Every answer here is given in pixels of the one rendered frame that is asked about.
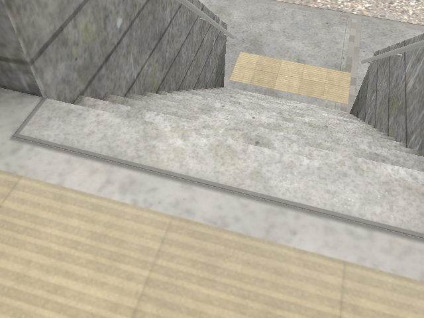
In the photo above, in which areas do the stairs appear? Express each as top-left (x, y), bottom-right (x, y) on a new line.
top-left (74, 87), bottom-right (424, 184)

